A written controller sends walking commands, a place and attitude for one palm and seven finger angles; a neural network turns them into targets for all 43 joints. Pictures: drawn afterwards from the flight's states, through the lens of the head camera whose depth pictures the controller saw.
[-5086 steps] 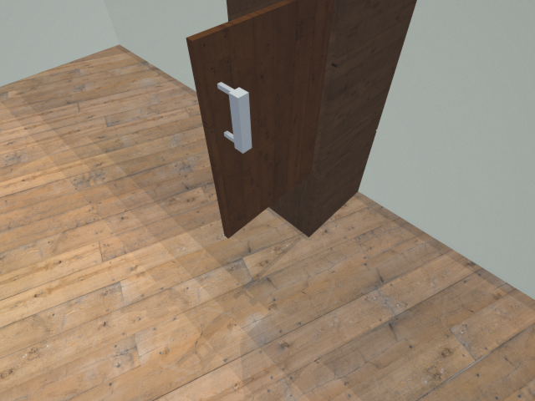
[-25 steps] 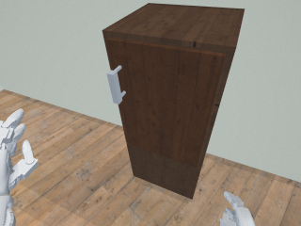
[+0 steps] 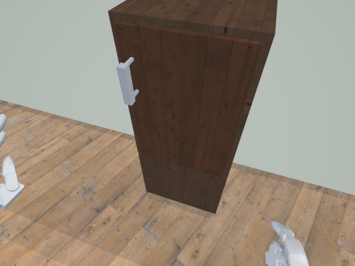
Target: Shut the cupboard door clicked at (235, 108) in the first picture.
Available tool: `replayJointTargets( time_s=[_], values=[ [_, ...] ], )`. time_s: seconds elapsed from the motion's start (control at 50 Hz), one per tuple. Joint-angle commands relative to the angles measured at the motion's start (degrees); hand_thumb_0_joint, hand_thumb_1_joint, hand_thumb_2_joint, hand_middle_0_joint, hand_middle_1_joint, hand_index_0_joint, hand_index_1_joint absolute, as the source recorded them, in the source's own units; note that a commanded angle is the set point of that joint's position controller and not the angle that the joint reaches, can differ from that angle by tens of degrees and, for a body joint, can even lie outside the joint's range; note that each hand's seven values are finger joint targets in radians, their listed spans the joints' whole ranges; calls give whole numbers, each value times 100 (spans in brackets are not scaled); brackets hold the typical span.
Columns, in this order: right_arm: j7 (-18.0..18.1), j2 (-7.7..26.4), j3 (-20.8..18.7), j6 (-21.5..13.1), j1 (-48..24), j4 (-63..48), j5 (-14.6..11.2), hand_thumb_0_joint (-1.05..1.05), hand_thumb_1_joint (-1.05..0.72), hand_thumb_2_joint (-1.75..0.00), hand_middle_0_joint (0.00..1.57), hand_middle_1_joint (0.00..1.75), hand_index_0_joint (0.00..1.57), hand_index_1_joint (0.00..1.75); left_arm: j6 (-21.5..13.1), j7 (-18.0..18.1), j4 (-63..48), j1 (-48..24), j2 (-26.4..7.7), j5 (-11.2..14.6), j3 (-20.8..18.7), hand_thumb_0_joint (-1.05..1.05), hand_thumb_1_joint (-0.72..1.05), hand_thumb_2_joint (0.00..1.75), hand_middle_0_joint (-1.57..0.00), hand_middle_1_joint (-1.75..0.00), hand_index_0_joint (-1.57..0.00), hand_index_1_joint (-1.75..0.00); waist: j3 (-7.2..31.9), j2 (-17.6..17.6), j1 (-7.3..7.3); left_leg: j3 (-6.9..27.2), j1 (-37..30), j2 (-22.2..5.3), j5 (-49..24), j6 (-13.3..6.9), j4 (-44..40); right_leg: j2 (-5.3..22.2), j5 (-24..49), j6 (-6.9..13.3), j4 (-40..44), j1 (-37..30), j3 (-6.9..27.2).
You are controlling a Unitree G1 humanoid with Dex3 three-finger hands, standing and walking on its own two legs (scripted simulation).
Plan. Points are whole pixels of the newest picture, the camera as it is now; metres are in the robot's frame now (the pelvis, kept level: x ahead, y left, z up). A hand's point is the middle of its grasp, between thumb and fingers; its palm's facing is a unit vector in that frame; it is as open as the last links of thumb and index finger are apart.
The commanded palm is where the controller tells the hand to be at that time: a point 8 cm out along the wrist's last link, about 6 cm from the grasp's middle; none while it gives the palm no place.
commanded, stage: step back with the hand held close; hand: left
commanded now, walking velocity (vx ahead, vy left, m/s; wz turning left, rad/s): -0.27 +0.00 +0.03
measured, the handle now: (130, 81) +0.61 +0.19 +0.09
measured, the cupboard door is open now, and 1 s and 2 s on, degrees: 0 0 0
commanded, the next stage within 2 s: stop stepping back and stand still in 0.78 s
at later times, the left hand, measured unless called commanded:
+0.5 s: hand out of the picture +0.09 +0.27 +0.18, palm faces +0.55 -0.71 -0.43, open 7.4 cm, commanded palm +0.03 +0.30 +0.18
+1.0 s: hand out of the picture -0.01 +0.22 +0.19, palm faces +0.43 -0.82 -0.39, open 7.4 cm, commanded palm -0.08 +0.27 +0.18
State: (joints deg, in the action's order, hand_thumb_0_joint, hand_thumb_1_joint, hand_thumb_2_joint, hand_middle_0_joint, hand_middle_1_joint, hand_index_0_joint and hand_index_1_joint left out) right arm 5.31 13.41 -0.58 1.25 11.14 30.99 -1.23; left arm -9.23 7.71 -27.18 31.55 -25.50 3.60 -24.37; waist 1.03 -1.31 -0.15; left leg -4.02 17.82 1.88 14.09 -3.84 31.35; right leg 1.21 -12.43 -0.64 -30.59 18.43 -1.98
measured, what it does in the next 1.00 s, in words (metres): walks backwards: right foot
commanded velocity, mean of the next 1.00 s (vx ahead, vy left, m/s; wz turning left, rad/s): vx -0.26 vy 0.01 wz -0.06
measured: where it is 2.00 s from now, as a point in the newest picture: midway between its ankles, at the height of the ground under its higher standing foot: outside the picture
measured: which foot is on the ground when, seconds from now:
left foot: down 0.00-0.94, up 0.96-1.00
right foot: down 0.00-0.58, up 0.60-0.90, down 0.92-1.00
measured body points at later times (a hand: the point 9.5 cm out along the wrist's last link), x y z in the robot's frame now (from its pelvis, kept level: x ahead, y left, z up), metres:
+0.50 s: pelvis -0.08 -0.01 -0.02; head -0.08 +0.00 +0.43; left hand +0.06 +0.30 +0.20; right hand +0.09 -0.25 -0.09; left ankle +0.02 +0.08 -0.72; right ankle +0.04 -0.12 -0.73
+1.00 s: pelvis -0.21 -0.03 -0.01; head -0.20 +0.00 +0.44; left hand -0.04 +0.27 +0.21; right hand -0.01 -0.23 -0.08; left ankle -0.04 +0.08 -0.72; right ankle -0.33 -0.16 -0.73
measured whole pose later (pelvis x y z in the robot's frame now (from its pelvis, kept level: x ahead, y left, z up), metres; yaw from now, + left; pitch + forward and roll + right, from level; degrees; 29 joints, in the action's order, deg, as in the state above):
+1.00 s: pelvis -0.21 -0.03 -0.01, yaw +0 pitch +2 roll -2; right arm 2.3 8.0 1.9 -7.6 6.5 37.6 0.4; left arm -15.0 7.6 -33.3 25.8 -25.5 3.2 -23.8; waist 0.8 1.8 -1.9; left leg -4.6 34.2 -4.2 8.1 1.6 32.5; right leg -2.8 -26.3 0.6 -29.9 5.9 0.4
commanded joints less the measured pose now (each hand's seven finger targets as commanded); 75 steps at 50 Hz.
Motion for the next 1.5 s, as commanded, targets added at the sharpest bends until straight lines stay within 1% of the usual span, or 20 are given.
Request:
replayJointTargets(
  time_s=[0.0, 0.12, 0.3, 0.42, 0.48, 0.52, 0.56, 0.58, 0.64, 0.82, 0.92, 0.96, 1.02, 1.06, 1.12, 1.18, 1.24, 1.32, 1.38, 1.48],
  values=[
    [42, 797, -256, -306, -398, -874, 25, 0, -90, -90, 20, 30, 20, 30, -353, 158, -940, -165, -834, -50, -694, 0, 90, 90, -20, -30, -20, -30, 494, -310, -13, 1180, 1499, -1103, 279, -43, -1225, 101, 673, 41, -358, -1401, 469],
    [42, 827, -236, -473, -315, -875, 58, 0, -90, -90, 20, 30, 20, 30, -531, 220, -1067, -638, -800, -251, -676, 0, 90, 90, -20, -30, -20, -30, 179, -326, 44, 1277, 2716, -1010, 2558, -229, -1264, 117, -419, 61, -342, -1637, 695],
    [16, 790, -247, -782, -259, -765, 117, 0, -90, -90, 20, 30, 20, 30, -848, 289, -1352, -657, -942, -354, -927, 0, 90, 90, -20, -30, -20, -30, 306, -680, 33, 1432, 3137, -1100, 2785, -266, -1221, -149, -84, 89, -853, -1882, 768],
    [-192, 566, -275, -722, -94, -506, 142, 0, -90, -90, 20, 30, 20, 30, -844, 344, -1049, -632, -924, -201, -729, 0, 90, 90, -20, -30, -20, -30, 180, 1029, 117, 612, 1062, -296, 1357, 337, 1235, 1367, -1850, 790, 1524, 808, 2447],
    [-200, 517, -247, -663, -112, -432, 100, 0, -90, -90, 20, 30, 20, 30, -814, 397, -1050, -760, -976, -188, -631, 0, 90, 90, -20, -30, -20, -30, 324, 1143, 205, 598, 214, -319, 1032, 280, 1075, 1261, -1792, 617, 1557, 1334, 1743],
    [-120, 654, -260, -655, -146, -480, 91, 0, -90, -90, 20, 30, 20, 30, -835, 391, -1237, -678, -1014, -172, -677, 0, 90, 90, -20, -30, -20, -30, 214, 220, 215, 1066, 375, -602, 1424, 73, -244, 486, -1816, 257, 762, 1337, 1031],
    [-14, 850, -309, -750, -381, -552, 120, 0, -90, -90, 20, 30, 20, 30, -940, 411, -1494, -624, -1106, -257, -971, 0, 90, 90, -20, -30, -20, -30, 338, -1718, 87, 2494, 2454, -1905, 3167, -441, -2150, -491, -942, -53, -1854, -538, 306],
    [-6, 687, -307, -810, -405, -554, 186, 0, -90, -90, 20, 30, 20, 30, -922, 389, -1568, -640, -1118, -288, -1065, 0, 90, 90, -20, -30, -20, -30, 517, -1736, 35, 2696, 2903, -2306, 2915, -591, -2463, -664, -917, -61, -3075, -1010, 338],
    [-135, 666, -498, -1059, -456, -405, 166, 0, -90, -90, 20, 30, 20, 30, -982, 317, -1830, -476, -1140, -119, -1152, 0, 90, 90, -20, -30, -20, -30, 1138, -869, -52, 1731, 1074, -2106, 1396, -328, -1748, -632, -1545, -34, -3440, -46, 399],
    [-234, 550, -271, -1312, -398, 42, 237, 0, -90, -90, 20, 30, 20, 30, -933, 180, -1767, -1100, -756, 72, -524, 0, 90, 90, -20, -30, -20, -30, 1187, -1379, 5, 1033, -539, -1842, 1113, 579, -2286, -651, -1994, 185, 310, -371, -128],
    [-205, 279, -138, -1123, -615, -91, 191, 0, -90, -90, 20, 30, 20, 30, -1035, 247, -1901, -1047, -1668, 14, -1204, 0, 90, 90, -20, -30, -20, -30, 1202, 601, -60, -110, -909, -438, 49, 714, 1053, 1354, 812, 834, 1513, 605, 1312],
    [-148, 374, -170, -1102, -585, -289, 68, 0, -90, -90, 20, 30, 20, 30, -803, 192, -1953, -809, -1702, 14, -1360, 0, 90, 90, -20, -30, -20, -30, 1559, 830, -1, 103, -761, -362, -597, 515, 906, 908, 1745, 641, 583, -61, 931],
    [-40, 475, -62, -924, -427, -377, 17, 0, -90, -90, 20, 30, 20, 30, -421, 95, -1454, -291, -1178, 106, -1024, 0, 90, 90, -20, -30, -20, -30, 985, -847, 188, 572, -1170, -696, -1498, 254, -188, 11, 522, 104, 6, 168, 128],
    [-28, 544, -70, -917, -444, -368, 12, 0, -90, -90, 20, 30, 20, 30, -365, 119, -698, -272, -1074, 101, -953, 0, 90, 90, -20, -30, -20, -30, 157, -963, 168, 1320, -319, -1106, 1377, 302, -1389, -231, -1630, 100, 414, 313, -66],
    [19, 595, -159, -755, -303, -463, 68, 0, -90, -90, 20, 30, 20, 30, -245, 154, -561, -234, -961, 43, -830, 0, 90, 90, -20, -30, -20, -30, -304, -737, 102, 939, 907, -765, 2632, 864, -1672, -466, -2539, 461, 655, -230, -266],
    [-23, 542, -293, -702, -366, -334, 55, 0, -90, -90, 20, 30, 20, 30, -419, 193, -1049, -471, -1193, -19, -740, 0, 90, 90, -20, -30, -20, -30, -612, 1603, 24, 446, 833, -187, 571, 654, 2821, 1767, -3923, 1524, 2472, 1396, 2625],
    [-110, 516, -153, -916, -183, -196, 118, 0, -90, -90, 20, 30, 20, 30, -672, 234, -1418, -910, -1074, -181, -630, 0, 90, 90, -20, -30, -20, -30, -426, 713, 104, 606, 1820, -751, 412, 422, 2346, 1505, -774, 1260, 1487, -246, 1467],
    [63, 617, -269, -1140, -77, -24, 131, 0, -90, -90, 20, 30, 20, 30, -679, 383, -1190, -1501, -935, -309, -375, 0, 90, 90, -20, -30, -20, -30, -117, -387, 185, -20, -578, -318, 12, 347, 214, 694, -1409, 685, 455, 496, 401],
    [105, 795, -320, -1236, -1, -244, 119, 0, -90, -90, 20, 30, 20, 30, -747, 432, -1609, -1072, -1052, -231, -660, 0, 90, 90, -20, -30, -20, -30, 270, -2042, 146, 2601, -1206, -1826, 617, -336, -1363, -284, -1906, 128, -1643, 1024, -26],
    [-27, 532, -209, -1183, -159, -129, 187, 0, -90, -90, 20, 30, 20, 30, -673, 296, -1404, -314, -1043, -94, -978, 0, 90, 90, -20, -30, -20, -30, 505, -911, 103, 1563, 289, -1658, 1492, -296, -1621, -156, -1374, 62, -1267, -402, -64]
  ],
)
